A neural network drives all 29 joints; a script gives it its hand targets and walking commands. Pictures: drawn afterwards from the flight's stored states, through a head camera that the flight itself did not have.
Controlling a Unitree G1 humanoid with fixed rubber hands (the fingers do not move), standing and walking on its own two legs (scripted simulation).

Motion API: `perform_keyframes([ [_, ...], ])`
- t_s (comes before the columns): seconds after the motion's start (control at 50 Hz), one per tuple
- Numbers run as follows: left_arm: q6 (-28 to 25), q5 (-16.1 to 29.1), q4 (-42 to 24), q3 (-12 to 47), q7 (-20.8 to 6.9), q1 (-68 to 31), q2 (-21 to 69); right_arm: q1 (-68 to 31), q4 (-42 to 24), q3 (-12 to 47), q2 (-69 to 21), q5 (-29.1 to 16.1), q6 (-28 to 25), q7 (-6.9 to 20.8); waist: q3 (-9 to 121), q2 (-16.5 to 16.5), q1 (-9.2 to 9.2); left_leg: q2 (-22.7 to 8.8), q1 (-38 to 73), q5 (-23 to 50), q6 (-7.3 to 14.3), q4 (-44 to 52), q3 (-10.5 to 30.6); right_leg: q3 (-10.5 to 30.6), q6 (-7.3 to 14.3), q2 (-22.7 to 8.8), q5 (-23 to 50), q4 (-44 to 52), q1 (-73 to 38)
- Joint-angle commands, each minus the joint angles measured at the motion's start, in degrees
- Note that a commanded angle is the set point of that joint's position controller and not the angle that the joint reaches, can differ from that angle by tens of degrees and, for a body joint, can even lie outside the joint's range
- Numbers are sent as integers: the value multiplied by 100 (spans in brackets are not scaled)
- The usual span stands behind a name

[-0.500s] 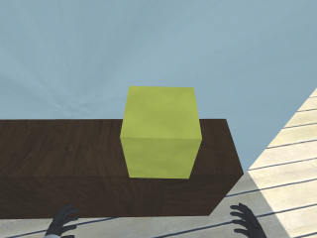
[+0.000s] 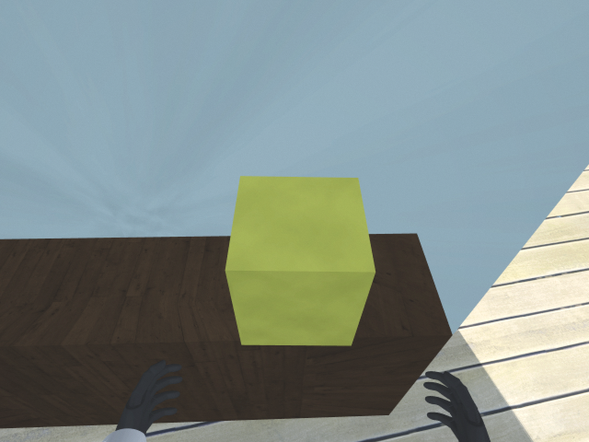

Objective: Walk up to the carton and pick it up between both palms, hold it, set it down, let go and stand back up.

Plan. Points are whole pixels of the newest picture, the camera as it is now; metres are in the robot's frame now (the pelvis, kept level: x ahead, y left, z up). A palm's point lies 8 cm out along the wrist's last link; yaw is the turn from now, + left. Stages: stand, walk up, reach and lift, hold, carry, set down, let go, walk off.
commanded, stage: reach and lift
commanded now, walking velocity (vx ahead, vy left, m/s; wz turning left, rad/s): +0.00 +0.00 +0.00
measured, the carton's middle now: (297, 264) +0.44 +0.03 -0.07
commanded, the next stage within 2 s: none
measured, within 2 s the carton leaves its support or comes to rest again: neither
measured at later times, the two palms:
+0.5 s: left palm (140, 391) +0.20 +0.23 -0.05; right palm (436, 403) +0.21 -0.17 -0.06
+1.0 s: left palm (164, 325) +0.29 +0.22 -0.02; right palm (422, 337) +0.29 -0.16 -0.02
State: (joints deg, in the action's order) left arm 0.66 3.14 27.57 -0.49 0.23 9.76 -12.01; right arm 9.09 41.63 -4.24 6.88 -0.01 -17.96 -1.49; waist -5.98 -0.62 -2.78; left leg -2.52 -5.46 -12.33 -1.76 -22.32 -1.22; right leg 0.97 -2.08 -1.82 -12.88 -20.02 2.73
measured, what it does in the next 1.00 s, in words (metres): stands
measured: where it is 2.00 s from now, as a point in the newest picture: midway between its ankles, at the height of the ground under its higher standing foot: outside the picture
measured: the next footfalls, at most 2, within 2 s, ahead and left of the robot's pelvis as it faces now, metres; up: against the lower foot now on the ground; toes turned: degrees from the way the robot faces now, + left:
none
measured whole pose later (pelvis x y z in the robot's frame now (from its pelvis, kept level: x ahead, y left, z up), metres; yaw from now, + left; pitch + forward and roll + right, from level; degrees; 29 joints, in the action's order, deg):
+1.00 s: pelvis +0.00 +0.00 -0.01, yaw +1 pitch +1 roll -1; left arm -19.4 8.0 48.5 -1.6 -1.2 -14.2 -10.7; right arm -13.4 51.7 2.1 3.8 -8.8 -27.2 -7.2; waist -1.0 0.2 -0.3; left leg -2.4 -15.4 -14.9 -1.5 -29.4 0.3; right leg -0.3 -2.2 -1.9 -15.4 -26.1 11.6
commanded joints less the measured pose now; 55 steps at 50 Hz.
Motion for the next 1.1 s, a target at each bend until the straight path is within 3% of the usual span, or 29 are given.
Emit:
perform_keyframes([
  [0.0, -676, 127, -318, -342, -103, -538, -538, -403, -822, 100, 269, -161, -448, -141, 719, 35, 41, 413, 353, 1290, -90, 89, -477, -254, 124, 299, 752, 319, 179],
  [0.08, -1141, 352, -707, -325, -142, -1132, -734, -736, -1255, 251, -60, -275, -660, -192, 1156, 222, -27, 410, 191, 1197, -83, 7, -505, -208, 113, 291, 586, 193, 155],
  [0.14, -1255, 263, -141, -280, -198, -569, -653, -497, -881, 166, 153, -236, -788, -232, 893, 151, 35, 358, 312, 1565, -200, -93, -409, -259, 157, 384, 905, 103, 258],
  [0.16, -1275, 174, 67, -277, -241, -644, -684, -422, -574, 252, 92, -316, -795, -245, 732, 327, 51, 379, 304, 1630, -145, -145, -344, -204, 229, 332, 990, 60, 252],
  [0.22, -1487, 292, 291, -274, -329, -934, -596, -758, -567, 338, 59, -341, -951, -294, 783, 133, 118, 386, 209, 1405, -148, -109, -336, -177, 181, 309, 689, 132, 296],
  [0.24, -1634, 351, -22, -314, -294, -1200, -673, -830, -537, 311, 39, -266, -997, -318, 973, 258, 186, 408, 301, 1347, -182, -162, -309, -202, 205, 282, 603, 51, 426],
  [0.28, -1751, 394, 10, -332, -293, -954, -588, -831, -801, 367, 34, -459, -1194, -346, 809, 117, 32, 417, 173, 1458, -185, -231, -368, -229, 111, 332, 889, 10, 420],
  [0.3, -1851, 485, -113, -257, -301, -1099, -539, -854, -827, 379, -7, -451, -1288, -354, 1107, 207, 151, 341, 127, 1651, -211, -320, -293, -283, 178, 345, 956, -102, 264],
  [0.36, -2082, 448, -8, -370, -258, -1255, -543, -991, -618, 444, -74, -503, -1478, -353, 1147, 259, 14, 381, 155, 1622, -244, -367, -356, -249, 221, 345, 754, -110, 583],
  [0.42, -2308, 413, -232, -159, -191, -1333, -349, -1209, -792, 575, -101, -610, -1648, -289, 1416, 357, 31, 309, 162, 1986, -257, -499, -240, -250, 305, 484, 910, -230, 349],
  [0.48, -2288, 453, 393, -176, -248, -1482, -371, -1177, -340, 610, -141, -733, -1638, -312, 1026, 369, 93, 303, -19, 1580, -239, -416, -156, -210, 281, 382, 584, -136, 576],
  [0.5, -2404, 487, 145, -87, -225, -1756, -492, -1372, -443, 616, -79, -691, -1703, -316, 1402, 386, 164, 347, 64, 1561, -231, -432, -276, -193, 314, 410, 546, -139, 523],
  [0.52, -2433, 445, 253, -172, -196, -1414, -410, -1084, -249, 679, -163, -777, -1804, -309, 1271, 406, -10, 357, -24, 1861, -277, -527, -230, -210, 253, 394, 907, -281, 471],
  [0.54, -2543, 476, 228, -147, -221, -1655, -348, -1475, -438, 742, -180, -851, -1892, -341, 1287, 307, 45, 382, -14, 1879, -255, -543, -222, -257, 281, 438, 993, -287, 552],
  [0.56, -2574, 439, 376, -126, -169, -1780, -336, -1540, -368, 579, 76, -763, -1904, -363, 1541, 272, 264, 341, 77, 1637, -242, -560, -155, -314, 293, 497, 785, -305, 557],
  [0.6, -2632, 461, 530, -245, -179, -1786, -431, -1664, -308, 693, -84, -880, -1907, -397, 1397, 223, 44, 339, -23, 1601, -188, -615, -167, -249, 274, 396, 734, -276, 624],
  [0.64, -2587, 460, 665, -6, -200, -2185, -263, -1972, -158, 522, -156, -796, -1892, -473, 1499, 295, 291, 331, -45, 1615, -235, -586, -144, -270, 256, 437, 788, -234, 675],
  [0.66, -2590, 465, 696, -120, -178, -2798, -568, -2547, 37, 494, -36, -789, -1834, -471, 1599, 549, 258, 383, -224, 1453, -219, -603, -177, -247, 249, 411, 560, -321, 647],
  [0.7, -2513, 470, 1006, -136, -157, -2754, -474, -2662, 131, 373, -22, -769, -1742, -457, 1434, 413, 193, 371, -357, 1309, -177, -518, -94, -225, 295, 379, 395, -235, 723],
  [0.72, -2560, 646, 822, -34, -84, -2965, -512, -2715, -167, 350, 103, -774, -1760, -519, 1807, 270, 338, 374, -324, 1145, -160, -518, -169, -309, 243, 417, 409, -294, 814],
  [0.74, -2504, 495, 1017, -248, -65, -2922, -459, -2778, -12, 371, -42, -721, -1694, -528, 1690, 245, 210, 362, -419, 1051, -171, -462, -122, -281, 226, 449, 313, -313, 713],
  [0.76, -2425, 462, 1064, -250, -25, -3143, -529, -2948, 241, 253, 112, -636, -1576, -529, 1639, 316, 303, 380, -402, 1026, -173, -476, -118, -245, 228, 430, 263, -310, 684],
  [0.8, -2472, 561, 879, -146, -34, -3542, -491, -3255, -45, 563, -210, -815, -1473, -509, 2029, 401, 172, 394, -499, 869, -118, -540, -185, -292, 222, 361, 181, -387, 814],
  [0.86, -2384, 512, 1029, -254, -111, -3379, -392, -3223, 0, 609, -153, -844, -1326, -556, 2088, 308, 210, 374, -210, 1560, -160, -539, -196, -305, 218, 374, 896, -352, 568],
  [0.94, -2144, 423, 1489, -238, -179, -3636, -284, -3451, 246, 749, -277, -868, -1031, -599, 1946, 162, 291, 362, -236, 1331, -122, -490, -138, -283, 201, 371, 735, -245, 490],
  [0.98, -2069, 408, 1616, -173, -188, -3829, -303, -3597, 473, 576, -56, -860, -967, -630, 2147, 472, 420, 388, -156, 1656, -227, -474, -151, -314, 225, 383, 1010, -230, 579],
  [1.0, -2074, 434, 1395, -279, -218, -4204, -397, -3920, 299, 675, -95, -940, -999, -661, 2342, 232, 274, 399, -193, 1746, -207, -598, -190, -311, 160, 384, 990, -306, 539],
  [1.02, -2015, 388, 1402, -236, -181, -4450, -371, -4150, 250, 466, -40, -768, -1001, -706, 2335, 374, 464, 411, -212, 1662, -227, -574, -182, -298, 177, 399, 1009, -285, 616],
  [1.08, -1889, 435, 1146, -302, -96, -4953, -455, -4597, 321, 412, -9, -820, -892, -720, 2530, 454, 394, 391, -195, 1969, -310, -651, -152, -354, 165, 418, 1264, -320, 602],
])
